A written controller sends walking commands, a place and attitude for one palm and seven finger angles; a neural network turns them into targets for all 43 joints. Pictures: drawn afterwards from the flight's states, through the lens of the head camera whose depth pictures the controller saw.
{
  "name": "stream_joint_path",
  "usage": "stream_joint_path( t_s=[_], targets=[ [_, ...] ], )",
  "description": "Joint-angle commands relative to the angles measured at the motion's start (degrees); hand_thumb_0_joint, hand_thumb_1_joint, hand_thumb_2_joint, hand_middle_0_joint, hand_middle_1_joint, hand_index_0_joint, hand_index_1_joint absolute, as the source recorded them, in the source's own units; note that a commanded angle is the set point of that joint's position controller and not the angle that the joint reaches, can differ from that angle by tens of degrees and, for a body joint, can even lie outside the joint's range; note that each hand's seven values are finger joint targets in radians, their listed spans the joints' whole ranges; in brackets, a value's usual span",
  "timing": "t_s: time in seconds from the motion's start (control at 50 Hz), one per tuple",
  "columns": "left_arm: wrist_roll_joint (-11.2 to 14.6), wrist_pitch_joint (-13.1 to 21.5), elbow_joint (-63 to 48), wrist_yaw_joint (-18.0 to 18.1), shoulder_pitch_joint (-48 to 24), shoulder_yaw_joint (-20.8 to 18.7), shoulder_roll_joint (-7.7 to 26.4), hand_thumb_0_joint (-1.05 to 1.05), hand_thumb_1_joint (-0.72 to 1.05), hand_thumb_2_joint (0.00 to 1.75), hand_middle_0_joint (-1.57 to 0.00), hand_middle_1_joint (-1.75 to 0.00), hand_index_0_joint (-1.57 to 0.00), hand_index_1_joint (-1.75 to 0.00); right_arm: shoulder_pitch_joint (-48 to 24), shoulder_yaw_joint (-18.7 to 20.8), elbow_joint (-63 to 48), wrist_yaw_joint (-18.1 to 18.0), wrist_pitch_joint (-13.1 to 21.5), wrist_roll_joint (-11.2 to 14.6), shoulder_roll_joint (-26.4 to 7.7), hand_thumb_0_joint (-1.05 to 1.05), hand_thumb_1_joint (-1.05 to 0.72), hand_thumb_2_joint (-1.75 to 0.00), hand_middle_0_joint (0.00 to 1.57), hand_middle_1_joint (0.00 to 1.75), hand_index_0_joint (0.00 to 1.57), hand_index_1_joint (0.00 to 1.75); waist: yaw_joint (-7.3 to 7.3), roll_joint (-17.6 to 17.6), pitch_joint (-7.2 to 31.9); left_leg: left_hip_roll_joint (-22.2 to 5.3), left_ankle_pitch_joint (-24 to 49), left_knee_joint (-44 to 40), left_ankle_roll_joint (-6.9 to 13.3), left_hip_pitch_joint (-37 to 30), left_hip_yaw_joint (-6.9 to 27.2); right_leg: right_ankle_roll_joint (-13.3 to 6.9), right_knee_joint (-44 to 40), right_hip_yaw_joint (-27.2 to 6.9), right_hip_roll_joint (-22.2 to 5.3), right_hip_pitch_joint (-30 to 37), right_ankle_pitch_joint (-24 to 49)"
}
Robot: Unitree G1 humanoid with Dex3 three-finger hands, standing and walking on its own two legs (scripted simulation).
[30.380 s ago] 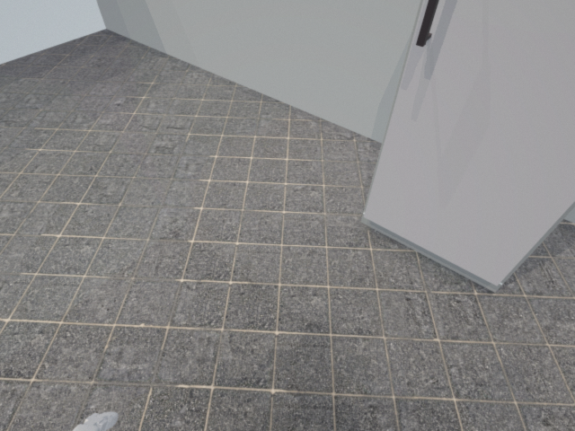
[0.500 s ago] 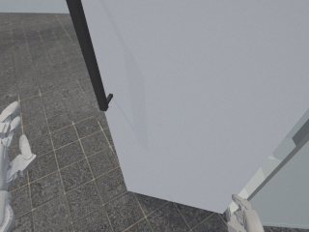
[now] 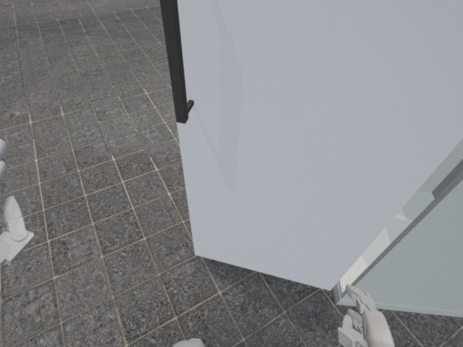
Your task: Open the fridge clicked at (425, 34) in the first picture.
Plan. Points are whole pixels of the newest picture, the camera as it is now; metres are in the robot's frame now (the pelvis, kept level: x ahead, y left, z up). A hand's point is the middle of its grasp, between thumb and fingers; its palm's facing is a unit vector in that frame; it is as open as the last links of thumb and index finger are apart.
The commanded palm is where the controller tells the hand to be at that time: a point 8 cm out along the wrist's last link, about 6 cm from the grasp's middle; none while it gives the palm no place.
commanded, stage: step back with the hand held close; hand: left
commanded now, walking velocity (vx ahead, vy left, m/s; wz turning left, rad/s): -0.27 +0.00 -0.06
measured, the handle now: (177, 24) +0.54 +0.15 +0.29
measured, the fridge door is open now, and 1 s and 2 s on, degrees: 80 80 80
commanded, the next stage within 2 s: stop stepping back and stand still in 0.38 s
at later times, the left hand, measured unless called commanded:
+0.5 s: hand out of the picture +0.07 +0.28 +0.18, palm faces +0.47 -0.77 -0.44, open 7.5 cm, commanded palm +0.04 +0.31 +0.19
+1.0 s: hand out of the picture +0.00 +0.30 +0.19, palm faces +0.46 -0.77 -0.43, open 7.4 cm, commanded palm -0.04 +0.32 +0.19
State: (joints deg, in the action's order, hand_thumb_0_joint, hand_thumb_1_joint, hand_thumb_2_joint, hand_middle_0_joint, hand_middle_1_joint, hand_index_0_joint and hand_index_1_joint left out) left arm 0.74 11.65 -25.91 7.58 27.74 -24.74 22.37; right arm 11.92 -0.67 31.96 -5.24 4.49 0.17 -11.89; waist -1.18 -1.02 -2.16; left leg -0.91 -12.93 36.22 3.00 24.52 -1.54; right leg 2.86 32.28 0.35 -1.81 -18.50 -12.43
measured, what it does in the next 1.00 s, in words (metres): walks backwards: right foot, then left foot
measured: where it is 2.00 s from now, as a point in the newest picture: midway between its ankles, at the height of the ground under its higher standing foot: outside the picture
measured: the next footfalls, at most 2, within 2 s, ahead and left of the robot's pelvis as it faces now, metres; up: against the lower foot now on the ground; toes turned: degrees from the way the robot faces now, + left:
right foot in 0.40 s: -0.14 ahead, -0.11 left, +0.00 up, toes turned +1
left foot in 0.60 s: -0.05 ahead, +0.11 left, +0.00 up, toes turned +2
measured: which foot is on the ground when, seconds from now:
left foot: down 0.00-0.40, up 0.42-0.58, down 0.60-0.86, up 0.88-1.00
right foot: down 0.00-0.16, up 0.18-0.38, down 0.40-0.62, up 0.64-0.86, down 0.88-1.00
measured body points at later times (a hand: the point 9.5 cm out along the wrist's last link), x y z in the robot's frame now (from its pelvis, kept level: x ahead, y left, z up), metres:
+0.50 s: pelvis -0.11 +0.01 +0.01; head -0.10 +0.03 +0.46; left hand +0.04 +0.32 +0.21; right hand +0.08 -0.21 -0.07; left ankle -0.01 +0.10 -0.68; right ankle -0.18 -0.11 -0.72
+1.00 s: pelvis -0.20 +0.03 +0.02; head -0.22 +0.04 +0.47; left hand -0.03 +0.34 +0.21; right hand -0.10 -0.23 -0.08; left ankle -0.15 +0.15 -0.66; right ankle -0.23 -0.05 -0.72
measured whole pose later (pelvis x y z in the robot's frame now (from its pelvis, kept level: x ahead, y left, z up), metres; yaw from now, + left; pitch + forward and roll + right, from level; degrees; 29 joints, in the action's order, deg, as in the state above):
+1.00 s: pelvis -0.20 +0.03 +0.02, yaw -4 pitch +0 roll +1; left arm 2.0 11.1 -24.3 9.4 30.8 -25.3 23.6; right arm 17.6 1.0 40.6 -4.2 4.5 -0.6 -12.7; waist -2.1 2.7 3.8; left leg -1.2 -20.4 55.7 -0.2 30.7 -2.9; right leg -3.8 26.0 2.2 1.0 -9.8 -16.0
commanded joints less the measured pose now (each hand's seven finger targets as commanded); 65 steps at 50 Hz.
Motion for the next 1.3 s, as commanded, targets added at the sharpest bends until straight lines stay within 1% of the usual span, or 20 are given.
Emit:
stream_joint_path(
  t_s=[0.0, 0.08, 0.16, 0.22, 0.3, 0.34, 0.38, 0.46, 0.52, 0.58, 0.66, 0.78, 0.82, 0.84, 0.86, 0.9, 1.08, 1.16, 1.2, 1.28],
  targets=[
    [0.28, 5.00, -15.36, 1.38, -5.47, -6.52, 12.71, 0.00, 0.90, 0.90, -0.20, -0.30, -0.20, -0.30, -4.12, 3.54, -7.40, -0.73, 4.32, -0.99, -8.14, 0.00, -0.90, -0.90, 0.20, 0.30, 0.20, 0.30, 0.70, 4.60, 3.81, -0.41, -18.74, -3.00, -1.14, -1.19, 3.01, -6.52, -15.36, -11.66, -5.24, -6.79, -21.71],
    [0.56, 5.41, -16.11, 2.67, -9.20, -4.49, 12.11, 0.00, 0.90, 0.90, -0.20, -0.30, -0.20, -0.30, -2.92, 2.60, -4.71, -0.66, 4.84, -1.26, -7.03, 0.00, -0.90, -0.90, 0.20, 0.30, 0.20, 0.30, 1.90, 4.67, 6.11, 0.23, -10.65, 0.87, -1.93, -12.03, 2.52, -6.59, -13.66, -9.39, -7.81, -14.59, -14.51],
    [-0.51, 5.72, -14.80, 2.80, -8.20, -7.84, 11.78, 0.00, 0.90, 0.90, -0.20, -0.30, -0.20, -0.30, -5.67, 3.36, -6.63, -1.71, 6.73, -1.32, -8.57, 0.00, -0.90, -0.90, 0.20, 0.30, 0.20, 0.30, 0.46, -20.50, 7.01, -18.29, -37.09, -33.52, 6.77, 18.84, 25.70, -0.95, 30.69, 0.20, 7.59, 12.64, -10.70],
    [0.51, 6.79, -12.60, 2.27, -4.20, -9.54, 12.92, 0.00, 0.90, 0.90, -0.20, -0.30, -0.20, -0.30, -5.78, 5.22, -5.57, 0.02, 6.87, -0.93, -8.20, 0.00, -0.90, -0.90, 0.20, 0.30, 0.20, 0.30, -0.50, -9.64, 9.05, -15.80, -24.47, -27.56, 5.43, 11.59, 17.30, -2.43, 30.20, -0.05, 7.78, 8.53, -15.31],
    [3.08, 5.76, -13.60, 1.47, 5.09, -7.20, 11.12, 0.00, 0.90, 0.90, -0.20, -0.30, -0.20, -0.30, -6.45, 4.83, -5.69, 1.83, 6.98, 0.04, -6.69, 0.00, -0.90, -0.90, 0.20, 0.30, 0.20, 0.30, -0.85, -17.26, 11.52, -11.34, -18.96, -26.03, -1.30, 0.64, 6.73, -4.64, 4.84, 5.59, 7.47, 8.85, -20.75],
    [3.78, 6.23, -17.13, 1.04, 1.89, -6.93, 12.81, 0.00, 0.90, 0.90, -0.20, -0.30, -0.20, -0.30, -6.33, 4.21, -4.71, 2.03, 6.24, -0.28, -5.81, 0.00, -0.90, -0.90, 0.20, 0.30, 0.20, 0.30, -0.36, -7.24, 11.25, -7.87, -9.63, -13.66, -5.68, -6.94, 2.27, -6.26, -16.57, -2.08, 0.92, 3.85, -18.25],
    [2.54, 6.52, -17.72, 1.96, -3.74, -7.05, 16.85, 0.00, 0.90, 0.90, -0.20, -0.30, -0.20, -0.30, -8.27, 3.64, -3.46, 1.60, 4.92, -0.27, -5.17, 0.00, -0.90, -0.90, 0.20, 0.30, 0.20, 0.30, -1.50, 16.90, 4.54, 1.11, -11.38, 21.53, -6.92, -3.02, 0.14, -12.96, -27.09, -30.73, -21.39, -11.74, -0.33],
    [0.49, 3.17, -10.94, 1.69, -11.40, -3.01, 12.62, 0.00, 0.90, 0.90, -0.20, -0.30, -0.20, -0.30, -7.68, 2.75, -3.75, -0.11, 5.02, -0.21, -5.40, 0.00, -0.90, -0.90, 0.20, 0.30, 0.20, 0.30, 0.35, 15.79, 6.59, 0.32, -7.84, 15.20, -5.46, 0.11, -0.60, -9.82, -8.76, -11.51, -11.35, 4.14, 45.21],
    [1.02, 1.71, -4.87, 1.70, -12.48, -2.18, 10.53, 0.00, 0.90, 0.90, -0.20, -0.30, -0.20, -0.30, -6.15, 2.08, -2.61, -1.43, 4.92, -0.12, -6.15, 0.00, -0.90, -0.90, 0.20, 0.30, 0.20, 0.30, 1.49, 2.91, 7.86, 1.71, 6.97, -8.01, -3.41, -13.65, -3.73, -6.37, -2.65, -6.13, -6.84, 3.01, 35.05],
    [1.07, 2.43, -11.03, 2.24, -11.17, -1.32, 9.65, 0.00, 0.90, 0.90, -0.20, -0.30, -0.20, -0.30, -3.84, 3.51, -4.82, -0.50, 6.41, 0.15, -8.87, 0.00, -0.90, -0.90, 0.20, 0.30, 0.20, 0.30, 0.04, -12.50, 13.47, -14.75, 28.23, -16.00, 1.95, -22.62, 11.73, -1.91, 8.85, -3.54, 1.77, -2.26, -11.02],
    [2.16, 2.98, -20.14, 1.95, -1.72, -6.81, 13.77, 0.00, 0.90, 0.90, -0.20, -0.30, -0.20, -0.30, -4.70, 3.22, -6.37, 0.75, 7.15, -1.09, -7.10, 0.00, -0.90, -0.90, 0.20, 0.30, 0.20, 0.30, 1.12, -12.16, 11.20, -17.08, 4.40, -26.80, 0.50, -15.82, 21.43, -2.05, 16.39, -3.30, 2.64, -2.59, -14.01],
    [1.72, 1.62, -17.16, 2.31, 8.77, -8.54, 12.76, 0.00, 0.90, 0.90, -0.20, -0.30, -0.20, -0.30, -6.34, 3.39, -7.87, 1.40, 3.94, -0.96, -7.66, 0.00, -0.90, -0.90, 0.20, 0.30, 0.20, 0.30, 0.85, -16.07, 8.00, -8.51, -31.98, -27.62, -2.78, 9.94, 4.54, -5.01, 0.43, 8.74, 6.85, 22.13, -14.42],
    [1.52, 0.44, -13.07, 2.46, 7.76, -8.23, 12.74, 0.00, 0.90, 0.90, -0.20, -0.30, -0.20, -0.30, -6.01, 4.00, -7.47, 0.56, 2.69, -0.93, -7.15, 0.00, -0.90, -0.90, 0.20, 0.30, 0.20, 0.30, 0.33, -1.51, 6.19, -2.76, -27.36, -6.63, -3.32, 12.60, 0.10, -9.09, -12.20, -1.05, 0.60, 20.68, -20.87],
    [1.34, 0.29, -11.86, 2.45, 5.63, -9.17, 14.58, 0.00, 0.90, 0.90, -0.20, -0.30, -0.20, -0.30, -4.63, 4.41, -6.67, 0.48, 2.09, -0.67, -6.82, 0.00, -0.90, -0.90, 0.20, 0.30, 0.20, 0.30, 0.45, 14.47, 4.55, 0.83, -17.80, 15.54, -3.38, 12.97, -2.54, -15.15, -22.81, -23.68, -14.05, 10.50, -32.03],
    [2.29, 0.68, -12.57, 2.48, 0.24, -8.36, 14.13, 0.00, 0.90, 0.90, -0.20, -0.30, -0.20, -0.30, -4.73, 4.47, -5.67, 0.22, 2.69, -0.56, -7.98, 0.00, -0.90, -0.90, 0.20, 0.30, 0.20, 0.30, 0.47, 15.88, -0.90, 0.85, -13.09, 27.49, -3.75, 16.78, 1.07, -18.51, -27.89, -31.70, -20.52, 3.78, -27.34],
    [1.92, 2.73, -12.31, 2.46, -7.78, -7.40, 13.56, 0.00, 0.90, 0.90, -0.20, -0.30, -0.20, -0.30, -2.76, 3.67, -2.41, 0.76, 4.11, -0.82, -6.98, 0.00, -0.90, -0.90, 0.20, 0.30, 0.20, 0.30, 2.55, 9.68, 5.57, -1.73, -8.27, 27.95, -4.04, 15.37, 2.16, -16.58, -20.60, -21.58, -17.06, 10.58, -6.24],
    [-0.02, 3.09, -10.03, 3.12, -11.01, -1.27, 10.85, 0.00, 0.90, 0.90, -0.20, -0.30, -0.20, -0.30, -2.92, 3.50, -1.72, -1.42, 7.60, -1.56, -7.57, 0.00, -0.90, -0.90, 0.20, 0.30, 0.20, 0.30, 0.84, 6.64, 1.27, -0.61, -5.23, -7.94, -1.11, -11.72, -5.34, -9.36, -13.52, -7.71, -7.98, 0.02, -14.92],
    [0.53, 5.04, -18.22, 3.11, -5.26, -7.61, 14.80, 0.00, 0.90, 0.90, -0.20, -0.30, -0.20, -0.30, -3.59, 3.73, -4.34, -0.38, 7.59, -0.70, -8.73, 0.00, -0.90, -0.90, 0.20, 0.30, 0.20, 0.30, -0.11, -11.23, 5.74, -13.22, 16.68, -13.93, 3.41, -17.14, 12.27, -2.44, 5.63, 1.78, 1.98, -2.07, -2.08],
    [0.81, 5.02, -16.80, 2.33, -1.79, -9.20, 15.30, 0.00, 0.90, 0.90, -0.20, -0.30, -0.20, -0.30, -3.57, 3.34, -3.45, 0.06, 7.66, -1.28, -7.68, 0.00, -0.90, -0.90, 0.20, 0.30, 0.20, 0.30, 0.22, -17.13, 2.41, -13.34, 1.65, -18.77, 3.55, -6.48, 10.93, -2.46, 3.31, 2.78, 1.95, 3.78, -11.01],
    [1.29, 4.99, -9.99, 2.09, 1.18, -8.05, 11.89, 0.00, 0.90, 0.90, -0.20, -0.30, -0.20, -0.30, -1.95, 3.46, -3.42, 0.99, 8.07, -0.33, -7.07, 0.00, -0.90, -0.90, 0.20, 0.30, 0.20, 0.30, 1.06, -0.99, 4.20, -5.15, -1.77, -7.22, -0.80, -2.73, -0.24, -4.33, -7.81, -4.11, -1.17, 9.71, 4.09]
  ],
)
